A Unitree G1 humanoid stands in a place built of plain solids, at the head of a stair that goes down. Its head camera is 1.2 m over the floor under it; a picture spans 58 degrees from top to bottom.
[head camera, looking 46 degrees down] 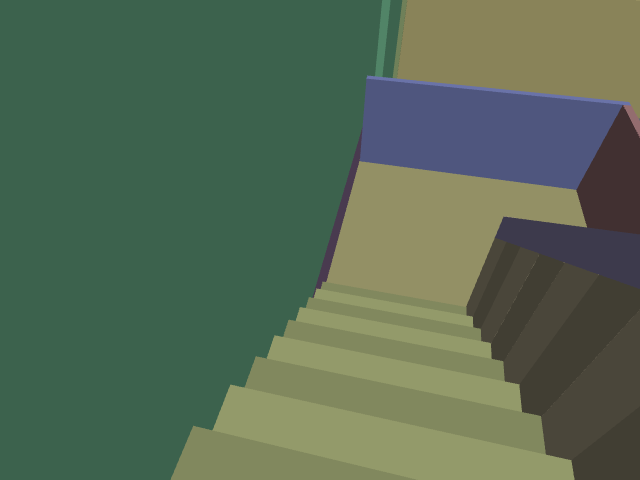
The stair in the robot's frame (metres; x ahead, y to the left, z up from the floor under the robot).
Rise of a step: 0.21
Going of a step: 0.24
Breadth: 1.25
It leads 13 degrees to the right of straight ahead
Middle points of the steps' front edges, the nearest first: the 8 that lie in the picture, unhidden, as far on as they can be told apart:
0.63 -0.26 -0.41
0.87 -0.32 -0.62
1.11 -0.37 -0.82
1.34 -0.42 -1.03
1.58 -0.48 -1.23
1.82 -0.53 -1.44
2.06 -0.58 -1.65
2.29 -0.64 -1.85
